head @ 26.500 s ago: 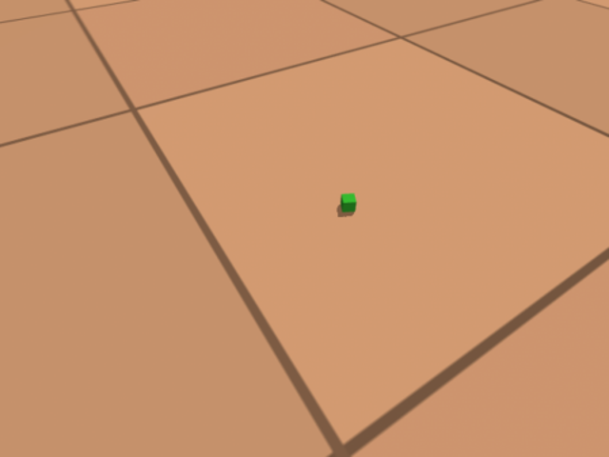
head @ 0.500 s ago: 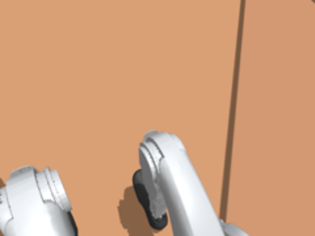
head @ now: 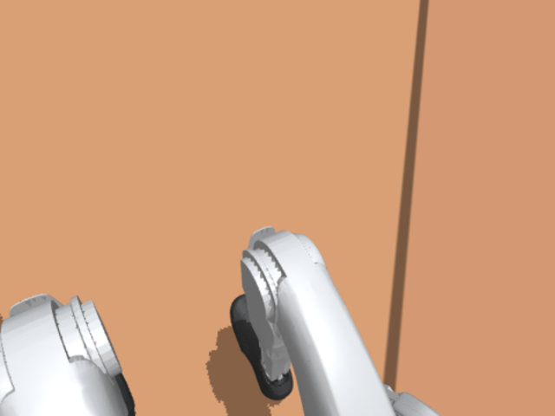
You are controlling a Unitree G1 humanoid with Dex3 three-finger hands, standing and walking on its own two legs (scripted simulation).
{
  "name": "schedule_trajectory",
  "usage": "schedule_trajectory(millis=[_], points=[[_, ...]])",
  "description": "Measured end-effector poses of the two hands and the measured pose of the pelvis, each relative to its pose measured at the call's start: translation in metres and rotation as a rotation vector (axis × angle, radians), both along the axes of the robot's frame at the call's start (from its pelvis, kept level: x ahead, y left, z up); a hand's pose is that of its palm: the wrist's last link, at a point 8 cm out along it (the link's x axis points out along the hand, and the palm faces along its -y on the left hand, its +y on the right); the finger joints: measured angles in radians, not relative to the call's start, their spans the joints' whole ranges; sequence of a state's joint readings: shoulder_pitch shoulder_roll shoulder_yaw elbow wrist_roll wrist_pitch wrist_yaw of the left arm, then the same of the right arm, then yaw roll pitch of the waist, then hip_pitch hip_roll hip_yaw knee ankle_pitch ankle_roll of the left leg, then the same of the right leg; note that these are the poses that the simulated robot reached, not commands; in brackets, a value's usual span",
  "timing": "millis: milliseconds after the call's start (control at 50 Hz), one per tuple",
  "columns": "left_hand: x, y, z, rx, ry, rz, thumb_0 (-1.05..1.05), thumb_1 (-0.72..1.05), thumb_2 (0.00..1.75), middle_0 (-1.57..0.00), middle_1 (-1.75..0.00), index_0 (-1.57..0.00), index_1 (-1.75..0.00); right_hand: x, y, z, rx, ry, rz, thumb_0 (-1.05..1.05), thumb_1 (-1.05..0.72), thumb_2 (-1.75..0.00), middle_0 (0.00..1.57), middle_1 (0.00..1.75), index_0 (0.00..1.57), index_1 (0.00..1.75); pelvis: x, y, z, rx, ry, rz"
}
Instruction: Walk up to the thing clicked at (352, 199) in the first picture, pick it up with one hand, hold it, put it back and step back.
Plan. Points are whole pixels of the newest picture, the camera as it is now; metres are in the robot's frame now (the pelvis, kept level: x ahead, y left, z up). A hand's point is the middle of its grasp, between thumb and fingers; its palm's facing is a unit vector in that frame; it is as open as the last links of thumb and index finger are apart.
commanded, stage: withdraw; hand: left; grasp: from above
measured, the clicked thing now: out of the picture +0.42 +0.33 -0.27
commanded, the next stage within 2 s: home in 0.84 s
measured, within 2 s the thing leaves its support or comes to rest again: neither
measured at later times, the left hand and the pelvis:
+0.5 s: hand out of the picture +0.37 +0.36 -0.08, palm faces -0.47 -0.12 -0.87, open 13.4 cm; pelvis -0.01 -0.01 +0.05, yaw +6 degrees
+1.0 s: hand out of the picture +0.42 +0.33 -0.13, palm faces -0.41 -0.11 -0.90, open 13.0 cm; pelvis +0.00 +0.00 +0.04, yaw +5 degrees
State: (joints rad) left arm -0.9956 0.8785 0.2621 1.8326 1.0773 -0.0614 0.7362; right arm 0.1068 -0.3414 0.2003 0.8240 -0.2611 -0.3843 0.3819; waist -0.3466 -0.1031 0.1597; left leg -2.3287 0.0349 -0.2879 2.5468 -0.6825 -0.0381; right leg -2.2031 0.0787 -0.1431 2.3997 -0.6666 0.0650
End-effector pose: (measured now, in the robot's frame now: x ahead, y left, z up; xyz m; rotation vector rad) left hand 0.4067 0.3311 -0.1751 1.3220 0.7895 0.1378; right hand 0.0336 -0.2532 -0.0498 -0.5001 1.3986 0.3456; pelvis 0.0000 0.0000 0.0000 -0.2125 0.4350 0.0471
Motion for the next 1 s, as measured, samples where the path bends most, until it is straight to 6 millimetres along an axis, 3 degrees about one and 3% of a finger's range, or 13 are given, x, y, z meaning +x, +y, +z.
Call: schedule_trajectory(millis=[120, 200, 280, 400, 480, 560, 700, 860, 1000], points=[[0.007, 0.002, 0.007, -0.008, -0.033, -0.031, 0.00, -0.33, 0.84, -0.26, -0.82, -0.25, -0.82, -0.002, -0.002, 0.001, -0.002, 0.019, -0.023, 0.00, -0.90, -0.90, 0.20, 0.29, 0.20, 0.30, 0.002, -0.001, 0.003, 0.002, 0.015, 0.002], [0.017, 0.000, 0.034, 0.013, -0.102, -0.135, 0.00, -0.35, 0.85, -0.25, -0.83, -0.24, -0.84, 0.007, -0.003, -0.003, 0.008, 0.008, -0.054, 0.00, -0.91, -0.90, 0.20, 0.29, 0.20, 0.30, 0.005, -0.002, 0.007, 0.005, 0.040, 0.007], [0.016, 0.002, 0.077, 0.046, -0.132, -0.224, 0.00, -0.36, 0.86, -0.24, -0.84, -0.23, -0.85, 0.030, -0.004, -0.009, 0.021, -0.052, -0.117, 0.00, -0.91, -0.90, 0.20, 0.29, 0.20, 0.30, 0.009, -0.001, 0.016, 0.014, 0.084, 0.018], [-0.008, 0.020, 0.132, 0.099, 0.007, -0.266, 0.00, -0.37, 0.88, -0.23, -0.84, -0.22, -0.85, 0.082, -0.003, -0.013, 0.053, -0.183, -0.143, 0.00, -0.91, -0.91, 0.20, 0.29, 0.20, 0.30, 0.003, -0.002, 0.034, 0.052, 0.091, 0.045], [-0.023, 0.029, 0.154, 0.058, 0.076, -0.274, 0.00, -0.39, 0.89, -0.22, -0.86, -0.21, -0.87, 0.107, -0.001, -0.007, 0.050, -0.249, -0.114, 0.00, -0.92, -0.91, 0.20, 0.29, 0.20, 0.30, -0.005, -0.006, 0.046, 0.073, 0.078, 0.063], [-0.027, 0.032, 0.162, 0.019, 0.088, -0.323, 0.00, -0.40, 0.91, -0.21, -0.87, -0.20, -0.88, 0.117, -0.004, 0.001, 0.001, -0.271, -0.082, 0.00, -0.91, -0.91, 0.20, 0.29, 0.20, 0.30, -0.009, -0.010, 0.052, 0.083, 0.076, 0.072], [-0.006, 0.026, 0.150, 0.016, 0.035, -0.422, 0.00, -0.40, 0.92, -0.20, -0.89, -0.19, -0.90, 0.104, -0.016, 0.011, -0.132, -0.213, -0.080, 0.00, -0.91, -0.90, 0.20, 0.29, 0.20, 0.30, -0.008, -0.011, 0.049, 0.072, 0.092, 0.074], [0.030, 0.004, 0.122, 0.031, -0.028, -0.429, 0.00, -0.40, 0.93, -0.19, -0.90, -0.18, -0.91, 0.056, -0.026, 0.009, -0.228, -0.102, -0.171, 0.00, -0.90, -0.90, 0.20, 0.29, 0.20, 0.30, -0.005, -0.006, 0.040, 0.049, 0.118, 0.063], [0.019, -0.002, 0.107, 0.037, 0.007, -0.368, 0.00, -0.33, 0.90, -0.24, -0.84, -0.23, -0.85, 0.018, -0.017, 0.000, -0.196, 0.007, -0.258, 0.00, -0.90, -0.90, 0.20, 0.29, 0.20, 0.30, -0.001, -0.005, 0.040, 0.058, 0.142, 0.056]])
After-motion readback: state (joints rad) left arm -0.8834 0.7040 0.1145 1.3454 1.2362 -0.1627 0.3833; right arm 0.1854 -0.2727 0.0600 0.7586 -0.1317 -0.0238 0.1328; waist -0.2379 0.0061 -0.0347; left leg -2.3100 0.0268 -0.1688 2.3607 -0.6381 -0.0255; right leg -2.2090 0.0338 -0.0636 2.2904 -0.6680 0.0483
